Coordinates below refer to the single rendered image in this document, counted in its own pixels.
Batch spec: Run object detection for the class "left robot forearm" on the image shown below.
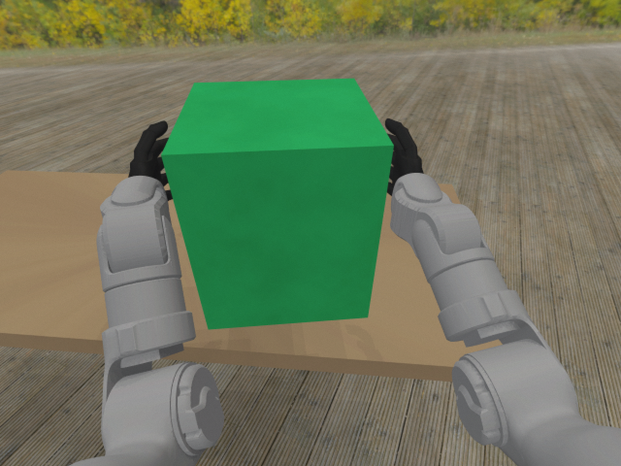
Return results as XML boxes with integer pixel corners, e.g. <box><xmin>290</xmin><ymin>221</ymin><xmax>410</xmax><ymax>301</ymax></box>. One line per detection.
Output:
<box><xmin>96</xmin><ymin>176</ymin><xmax>196</xmax><ymax>448</ymax></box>

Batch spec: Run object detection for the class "robot right hand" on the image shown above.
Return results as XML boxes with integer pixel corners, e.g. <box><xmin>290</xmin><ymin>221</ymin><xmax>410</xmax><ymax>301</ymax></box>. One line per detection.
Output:
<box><xmin>385</xmin><ymin>118</ymin><xmax>424</xmax><ymax>196</ymax></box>

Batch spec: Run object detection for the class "robot left hand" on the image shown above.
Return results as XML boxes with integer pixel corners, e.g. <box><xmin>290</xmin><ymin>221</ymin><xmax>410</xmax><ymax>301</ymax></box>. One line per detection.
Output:
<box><xmin>128</xmin><ymin>120</ymin><xmax>173</xmax><ymax>201</ymax></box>

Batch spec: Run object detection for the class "right robot forearm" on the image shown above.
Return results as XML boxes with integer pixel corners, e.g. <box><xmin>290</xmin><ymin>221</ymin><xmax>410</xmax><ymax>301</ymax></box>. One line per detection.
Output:
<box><xmin>390</xmin><ymin>173</ymin><xmax>578</xmax><ymax>409</ymax></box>

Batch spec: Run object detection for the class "robot left upper arm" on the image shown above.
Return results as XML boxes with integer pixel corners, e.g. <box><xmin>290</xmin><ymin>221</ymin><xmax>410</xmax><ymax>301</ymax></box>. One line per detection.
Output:
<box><xmin>69</xmin><ymin>362</ymin><xmax>224</xmax><ymax>466</ymax></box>

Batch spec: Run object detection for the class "table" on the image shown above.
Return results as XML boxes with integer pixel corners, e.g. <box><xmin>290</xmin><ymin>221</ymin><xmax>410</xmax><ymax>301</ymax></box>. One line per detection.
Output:
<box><xmin>0</xmin><ymin>170</ymin><xmax>502</xmax><ymax>382</ymax></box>

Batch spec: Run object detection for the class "carton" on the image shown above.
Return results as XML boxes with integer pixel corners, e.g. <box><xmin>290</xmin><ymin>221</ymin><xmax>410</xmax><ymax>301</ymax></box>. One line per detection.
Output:
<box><xmin>161</xmin><ymin>79</ymin><xmax>394</xmax><ymax>329</ymax></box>

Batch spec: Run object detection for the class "robot right upper arm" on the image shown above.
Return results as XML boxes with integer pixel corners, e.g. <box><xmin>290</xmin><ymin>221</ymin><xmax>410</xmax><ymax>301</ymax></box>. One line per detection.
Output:
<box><xmin>452</xmin><ymin>339</ymin><xmax>621</xmax><ymax>466</ymax></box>

